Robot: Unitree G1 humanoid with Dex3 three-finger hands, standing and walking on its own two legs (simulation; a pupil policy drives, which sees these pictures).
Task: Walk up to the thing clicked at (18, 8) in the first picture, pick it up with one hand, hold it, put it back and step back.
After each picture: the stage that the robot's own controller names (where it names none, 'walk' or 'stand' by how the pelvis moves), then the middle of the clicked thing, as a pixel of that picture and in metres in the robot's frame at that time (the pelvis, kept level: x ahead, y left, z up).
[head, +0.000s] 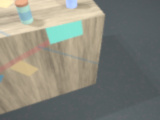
stand; (24, 11) +0.77 +0.33 +0.03
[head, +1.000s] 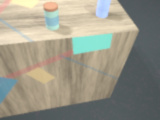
walk; (51, 16) +0.69 +0.17 +0.05
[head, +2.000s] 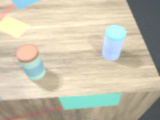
stand; (32, 63) +0.38 +0.19 +0.07
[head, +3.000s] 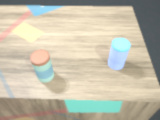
stand; (43, 66) +0.40 +0.18 +0.03
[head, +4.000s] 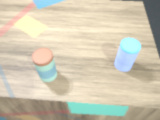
stand; (45, 65) +0.38 +0.15 +0.04
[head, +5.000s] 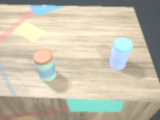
stand; (45, 65) +0.41 +0.16 +0.03
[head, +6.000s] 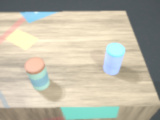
stand; (38, 74) +0.38 +0.18 +0.03
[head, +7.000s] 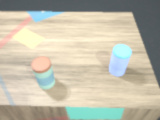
stand; (44, 73) +0.38 +0.17 +0.03
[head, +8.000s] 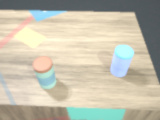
stand; (45, 73) +0.38 +0.16 +0.03
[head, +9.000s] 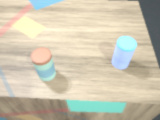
rise first; (44, 65) +0.39 +0.16 +0.03
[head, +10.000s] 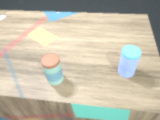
rise first; (52, 69) +0.39 +0.16 +0.03
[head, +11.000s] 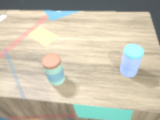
go down; (54, 70) +0.39 +0.16 +0.03
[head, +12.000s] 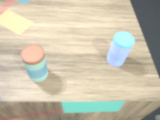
go down; (35, 64) +0.39 +0.15 +0.06
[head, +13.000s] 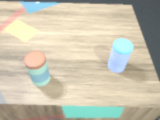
approach; (38, 69) +0.38 +0.15 +0.05
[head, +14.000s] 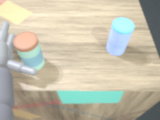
close in; (30, 52) +0.41 +0.16 +0.09
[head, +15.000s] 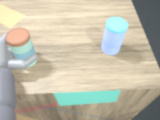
lift; (22, 48) +0.43 +0.18 +0.09
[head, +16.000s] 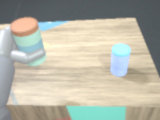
lift; (30, 42) +0.34 +0.15 +0.25
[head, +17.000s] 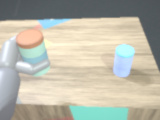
hold; (34, 53) +0.33 +0.15 +0.21
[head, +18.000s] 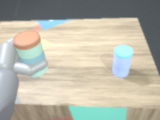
hold; (32, 54) +0.33 +0.16 +0.21
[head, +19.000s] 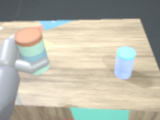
crouch; (33, 52) +0.33 +0.15 +0.22
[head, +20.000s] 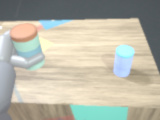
crouch; (28, 47) +0.34 +0.17 +0.23
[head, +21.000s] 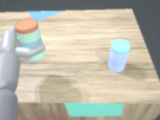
lower; (31, 40) +0.42 +0.17 +0.17
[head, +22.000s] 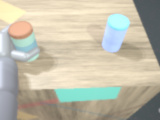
lower; (25, 42) +0.45 +0.17 +0.09
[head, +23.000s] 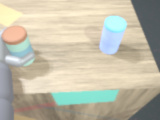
lower; (19, 47) +0.43 +0.18 +0.09
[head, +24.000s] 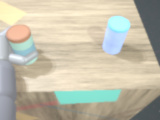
lower; (23, 45) +0.44 +0.18 +0.09
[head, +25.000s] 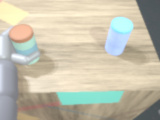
loosen; (25, 45) +0.44 +0.17 +0.09
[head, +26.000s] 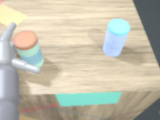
withdraw; (30, 51) +0.42 +0.16 +0.09
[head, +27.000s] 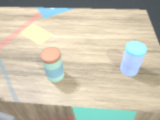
sink last; (53, 65) +0.39 +0.14 +0.07
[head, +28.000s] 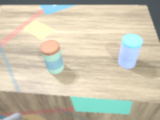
stand; (52, 57) +0.43 +0.15 +0.07
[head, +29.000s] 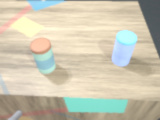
stand; (43, 56) +0.42 +0.16 +0.08
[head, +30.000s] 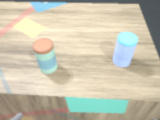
stand; (46, 56) +0.42 +0.15 +0.08
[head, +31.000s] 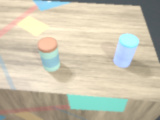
stand; (49, 54) +0.43 +0.15 +0.06
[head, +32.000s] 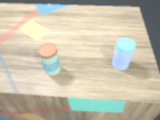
walk; (50, 59) +0.43 +0.15 +0.03
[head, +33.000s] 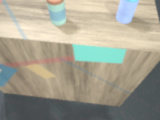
walk; (56, 9) +0.61 +0.13 +0.05
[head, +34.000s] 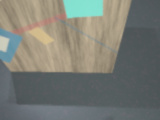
walk; out of the picture +0.92 +0.22 +0.06
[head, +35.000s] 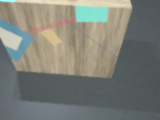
stand; out of the picture +1.05 +0.15 +0.04
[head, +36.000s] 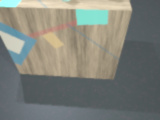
stand; out of the picture +1.05 +0.14 +0.03
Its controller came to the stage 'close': yes
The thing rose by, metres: 0.19
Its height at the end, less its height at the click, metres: +0.00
